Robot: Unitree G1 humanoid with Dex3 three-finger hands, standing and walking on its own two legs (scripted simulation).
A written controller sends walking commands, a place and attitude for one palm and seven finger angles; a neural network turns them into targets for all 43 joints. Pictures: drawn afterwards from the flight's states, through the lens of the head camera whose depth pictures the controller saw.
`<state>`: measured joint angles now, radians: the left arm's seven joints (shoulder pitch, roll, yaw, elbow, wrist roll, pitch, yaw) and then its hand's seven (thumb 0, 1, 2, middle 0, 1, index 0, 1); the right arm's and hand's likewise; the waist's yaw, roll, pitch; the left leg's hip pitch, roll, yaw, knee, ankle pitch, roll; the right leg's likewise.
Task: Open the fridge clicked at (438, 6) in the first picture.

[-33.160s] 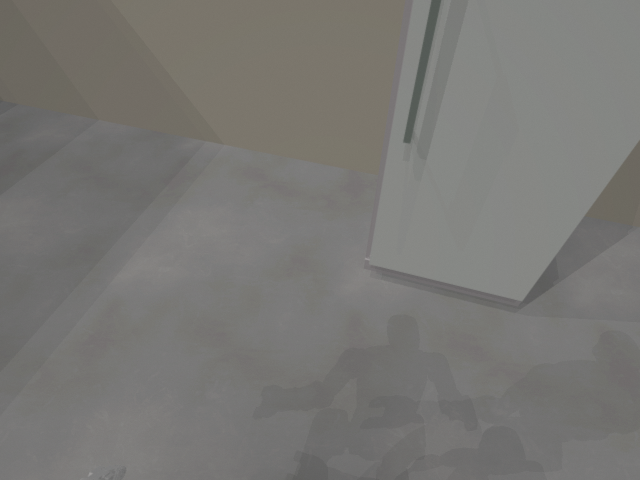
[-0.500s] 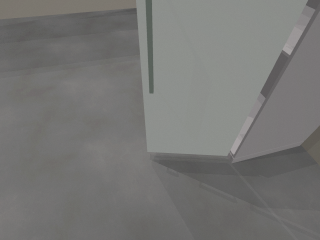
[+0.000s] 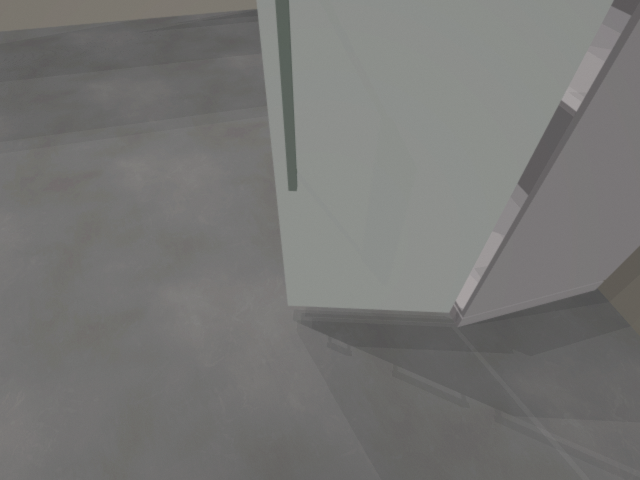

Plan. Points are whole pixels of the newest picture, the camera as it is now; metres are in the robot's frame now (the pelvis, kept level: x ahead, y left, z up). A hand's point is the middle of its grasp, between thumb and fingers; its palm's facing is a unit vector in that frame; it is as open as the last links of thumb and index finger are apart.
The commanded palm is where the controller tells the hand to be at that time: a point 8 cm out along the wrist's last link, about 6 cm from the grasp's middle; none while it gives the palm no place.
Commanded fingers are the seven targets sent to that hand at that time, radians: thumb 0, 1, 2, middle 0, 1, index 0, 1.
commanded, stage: look to check the result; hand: left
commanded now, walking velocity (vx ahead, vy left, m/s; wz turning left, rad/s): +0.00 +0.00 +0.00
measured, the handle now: (288, 83) +0.72 +0.10 +0.13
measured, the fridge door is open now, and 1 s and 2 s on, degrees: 72 72 72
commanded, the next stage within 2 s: stand and wait in 0.26 s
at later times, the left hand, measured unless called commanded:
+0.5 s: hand out of the picture +0.08 +0.21 -0.16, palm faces -0.03 -0.95 -0.30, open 7.3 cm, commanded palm none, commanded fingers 0.00 0.90 0.90 -0.20 -0.30 -0.20 -0.30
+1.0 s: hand out of the picture +0.07 +0.20 -0.17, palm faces -0.03 -0.96 -0.29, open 7.3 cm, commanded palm none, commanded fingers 0.00 0.90 0.90 -0.20 -0.30 -0.20 -0.30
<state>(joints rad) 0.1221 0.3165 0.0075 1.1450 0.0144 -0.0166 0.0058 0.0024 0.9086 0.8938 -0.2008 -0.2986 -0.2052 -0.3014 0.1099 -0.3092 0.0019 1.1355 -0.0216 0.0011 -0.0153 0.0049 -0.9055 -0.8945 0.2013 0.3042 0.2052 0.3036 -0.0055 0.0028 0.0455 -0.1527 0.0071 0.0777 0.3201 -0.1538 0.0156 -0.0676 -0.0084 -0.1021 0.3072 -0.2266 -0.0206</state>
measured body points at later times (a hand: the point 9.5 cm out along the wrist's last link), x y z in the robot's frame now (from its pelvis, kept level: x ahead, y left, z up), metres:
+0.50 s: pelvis +0.01 -0.01 +0.00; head +0.03 -0.02 +0.45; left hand +0.08 +0.26 -0.14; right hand +0.08 -0.29 -0.14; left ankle +0.01 +0.11 -0.75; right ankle -0.04 -0.10 -0.75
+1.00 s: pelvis +0.02 -0.02 +0.00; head +0.03 -0.02 +0.45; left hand +0.07 +0.25 -0.15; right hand +0.06 -0.29 -0.15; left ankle +0.01 +0.11 -0.75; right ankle -0.04 -0.10 -0.75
